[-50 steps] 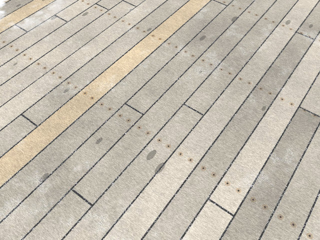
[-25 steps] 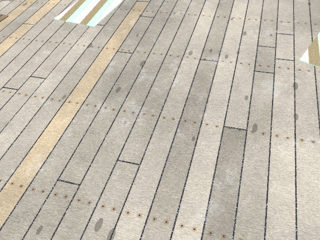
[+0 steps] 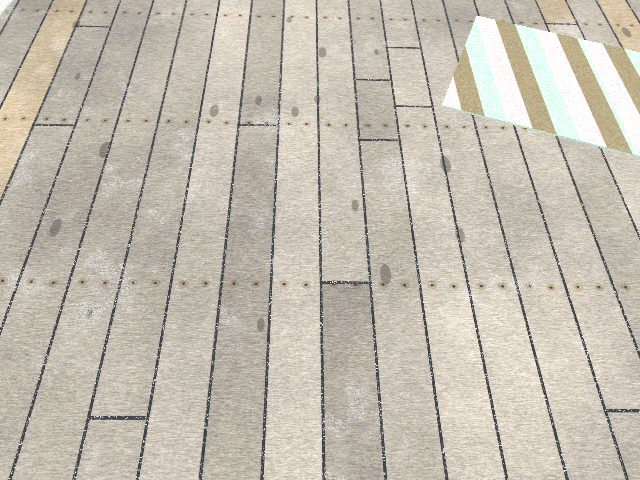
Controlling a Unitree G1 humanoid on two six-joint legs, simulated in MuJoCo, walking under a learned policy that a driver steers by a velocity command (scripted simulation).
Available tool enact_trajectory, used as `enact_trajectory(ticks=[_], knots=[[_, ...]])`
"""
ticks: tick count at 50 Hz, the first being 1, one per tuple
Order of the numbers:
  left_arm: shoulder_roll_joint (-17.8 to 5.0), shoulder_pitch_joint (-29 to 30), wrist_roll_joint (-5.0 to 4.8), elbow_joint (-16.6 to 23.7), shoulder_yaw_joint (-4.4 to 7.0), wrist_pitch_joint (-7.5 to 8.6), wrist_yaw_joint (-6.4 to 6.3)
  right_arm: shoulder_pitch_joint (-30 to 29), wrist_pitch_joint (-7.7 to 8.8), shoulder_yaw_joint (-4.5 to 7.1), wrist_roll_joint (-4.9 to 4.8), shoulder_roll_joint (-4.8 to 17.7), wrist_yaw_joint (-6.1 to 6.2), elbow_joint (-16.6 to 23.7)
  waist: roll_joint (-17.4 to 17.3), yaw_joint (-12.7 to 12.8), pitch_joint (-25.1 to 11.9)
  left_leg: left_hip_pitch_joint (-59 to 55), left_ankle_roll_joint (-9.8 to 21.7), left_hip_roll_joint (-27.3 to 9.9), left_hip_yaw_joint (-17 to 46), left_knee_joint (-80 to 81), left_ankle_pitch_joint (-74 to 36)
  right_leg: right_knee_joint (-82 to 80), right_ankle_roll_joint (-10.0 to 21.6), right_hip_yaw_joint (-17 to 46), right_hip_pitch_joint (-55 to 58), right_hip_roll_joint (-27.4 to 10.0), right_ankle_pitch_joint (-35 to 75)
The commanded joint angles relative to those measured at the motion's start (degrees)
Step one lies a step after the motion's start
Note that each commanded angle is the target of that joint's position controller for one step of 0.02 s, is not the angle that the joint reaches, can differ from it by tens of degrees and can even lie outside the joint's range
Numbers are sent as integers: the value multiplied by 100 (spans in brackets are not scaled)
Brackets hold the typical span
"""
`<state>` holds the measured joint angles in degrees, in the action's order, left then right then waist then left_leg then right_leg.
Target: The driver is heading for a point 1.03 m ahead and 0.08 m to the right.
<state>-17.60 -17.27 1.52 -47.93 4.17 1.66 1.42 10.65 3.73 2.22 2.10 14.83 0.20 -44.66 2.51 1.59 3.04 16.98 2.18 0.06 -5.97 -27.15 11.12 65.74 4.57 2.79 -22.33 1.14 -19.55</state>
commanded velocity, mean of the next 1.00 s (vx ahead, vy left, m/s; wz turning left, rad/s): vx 0.50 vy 0.00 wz -0.33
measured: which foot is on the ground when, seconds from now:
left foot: down 0.00-0.38, up 0.40-0.90, down 0.92-1.00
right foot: up 0.00-0.34, down 0.36-0.94, up 0.96-1.00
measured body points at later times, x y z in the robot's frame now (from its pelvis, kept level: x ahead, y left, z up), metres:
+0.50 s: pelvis +0.27 -0.07 -0.01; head +0.31 -0.09 +0.44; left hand +0.47 +0.15 -0.12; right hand +0.25 -0.33 -0.14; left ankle +0.20 +0.09 -0.64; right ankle +0.30 -0.12 -0.74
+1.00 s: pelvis +0.56 -0.10 -0.01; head +0.59 -0.10 +0.44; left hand +0.61 +0.16 -0.16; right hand +0.64 -0.39 -0.12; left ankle +0.66 -0.05 -0.74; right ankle +0.34 -0.14 -0.66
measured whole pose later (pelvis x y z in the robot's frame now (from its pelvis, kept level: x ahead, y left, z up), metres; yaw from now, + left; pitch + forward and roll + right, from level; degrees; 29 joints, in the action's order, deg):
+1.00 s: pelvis +0.56 -0.10 -0.01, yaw -17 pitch +0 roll +0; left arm -14.6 -22.4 0.6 -56.4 1.9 3.9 -0.3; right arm 6.6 3.3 2.3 1.7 14.1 -0.8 -45.9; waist 0.9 2.0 3.3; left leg 23.7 4.7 1.4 -5.6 -33.0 10.4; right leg 58.0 4.8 2.0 -8.2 4.0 -23.4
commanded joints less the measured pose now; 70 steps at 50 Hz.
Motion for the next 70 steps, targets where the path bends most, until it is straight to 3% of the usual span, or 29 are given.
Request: enact_trajectory(ticks=[1,6,12,15,17,18,19,20,21,22,23,24,26,30,34,39,42,44,46,47,48,49,50,52,53,55,58,66,70], knots=[[-246,-131,35,345,31,-111,134,523,195,126,-84,515,-18,49,-897,-119,-230,-930,638,-1593,1431,1666,-794,135,-80,139,-1053,-452,316],[-73,866,51,713,-65,-140,263,822,262,157,-104,553,-28,-161,-725,-201,9,-1205,677,-1509,412,1889,-1498,-738,-211,-75,-1790,-568,1251],[32,1927,62,1086,-188,-91,389,1109,205,212,-115,778,20,-360,-697,-412,204,-1480,467,-1481,-434,1780,-2057,-2646,-31,-773,-1130,-433,1769],[-82,1864,122,1117,-144,-106,328,1268,77,246,-105,955,72,-483,-744,-319,61,-2101,369,-1593,-706,997,-3951,-3006,257,-1040,-756,-82,1019],[-240,1010,150,877,-44,-60,239,1343,-44,262,-102,1093,93,-534,-769,49,-490,-2155,349,-1587,-836,-508,-5169,-3274,539,-1126,300,382,486],[-392,28,206,545,58,-10,161,1306,-81,233,-108,1064,89,-492,-540,490,-1011,-1522,226,-1475,-945,-1807,-4497,-3701,722,-923,1636,451,690],[-948,-600,276,445,223,-7,53,1483,-61,112,-172,616,29,-234,311,608,-1745,270,1,-1170,-947,-3682,-1887,-3865,1158,1009,3459,-980,-277],[-1398,-496,67,550,312,-52,-1,1403,-28,88,-189,456,-56,136,1155,346,-2236,2000,-258,-36,-308,-5376,2098,-4757,1847,3985,4269,-2378,262],[-1144,-551,-17,480,270,-98,-67,664,-27,176,-132,832,-47,165,93,567,-1733,2527,-196,-309,524,-5470,1512,-4847,1633,3222,4018,-2138,1072],[-900,-248,-46,397,206,-64,-117,542,42,111,-217,659,-67,202,14,349,-1045,2501,-126,-544,574,-5105,1021,-4827,1485,2314,3265,-1968,1872],[-598,-58,-44,336,116,0,-120,649,63,92,-193,584,-62,68,-290,81,-648,2118,-84,-723,617,-4518,841,-4864,1202,1727,2573,-1650,2729],[-413,200,-85,311,44,47,-124,808,-19,88,-95,522,-75,-38,-365,-171,-504,1734,-91,-809,649,-4142,742,-5050,952,1265,2101,-1355,2764],[-256,221,-89,247,-27,184,-88,1106,-196,79,19,484,-110,-178,-78,-345,-465,1203,-159,-805,614,-3878,718,-5247,983,977,1593,-1223,3320],[-467,-149,-126,-4,9,285,-72,550,-289,83,9,352,-206,-51,-14,-261,-122,1715,-279,-842,498,-3086,-63,-5737,937,659,1504,-1069,2849],[-391,-495,-127,-205,-16,299,-81,-311,-248,86,-20,371,-207,160,-44,-7,112,2235,-318,-784,445,-2112,-809,-5843,809,482,1985,-975,2751],[-403,-965,-68,-497,-55,313,-137,-1100,-203,29,-48,282,-229,420,58,237,264,2236,-133,-512,258,-1132,-1100,-5731,735,358,2588,-1105,3178],[-484,-1006,-28,-637,-56,302,-204,-1221,-156,39,-48,344,-230,515,88,161,344,1985,105,-330,208,-709,-715,-5505,676,338,2932,-1281,3841],[-597,-782,-6,-656,-44,311,-239,-678,-116,89,-58,435,-172,358,161,-151,82,1070,318,-14,81,-479,-262,-4881,519,183,2952,-1259,5373],[-654,-616,-10,-674,-43,292,-230,973,-26,226,-2,683,-47,-173,-25,-897,-843,-1027,601,133,94,-19,-348,-2881,327,-131,2426,-923,5656],[-319,-823,-141,-494,-149,323,-201,1840,11,364,151,1213,36,-329,-703,-1059,-1606,-2741,999,-1236,1742,94,339,-1018,165,-369,920,-484,3653],[-84,-1315,-248,-500,-156,341,-164,1910,-37,463,61,1550,-20,-400,-1945,-753,-2231,-3634,1701,-2477,4560,938,385,856,-9,-306,-676,672,-789],[-476,-957,-76,-510,-70,321,-189,1284,-68,402,-110,1245,-81,-314,-987,-600,-1540,-3002,1623,-2264,4320,1123,585,1272,93,355,-1186,282,-663],[-415,-534,-60,-415,-79,339,-157,756,-55,298,-146,840,-94,-240,-535,-458,-768,-2176,1506,-2091,3384,1198,518,1107,102,290,-1299,-26,-213],[-176,-182,2,-319,-115,282,-93,484,21,145,-113,365,-89,-378,-325,-168,-165,-1103,1029,-1440,2262,1577,-163,298,81,162,-940,-446,227],[-98,-434,54,-392,-144,194,-51,462,57,131,-112,371,-71,-433,-649,-36,-204,-853,1022,-1394,2012,1675,-450,147,5,95,-644,-479,295],[-25,-356,86,-418,-155,101,-8,773,167,108,-137,300,-100,-627,-568,-15,-91,-712,996,-1217,1611,1752,-1357,-15,-83,-16,-625,-521,410],[9,281,83,-200,-186,43,42,981,204,161,-172,528,-89,-774,-567,-63,35,-828,1056,-1163,1361,2092,-1126,-638,-275,-233,-1191,-723,964],[136,1896,4,323,-298,119,39,1695,146,140,-165,547,-47,-1119,-591,-498,176,-1462,913,-991,1127,1736,-2222,-2969,-468,-591,-1072,-457,1924],[-73,1760,-20,395,-232,232,-20,1526,85,193,-100,709,21,-1103,-715,-289,50,-1799,814,-1174,1454,1095,-2907,-3479,-292,-458,-465,-279,1265]])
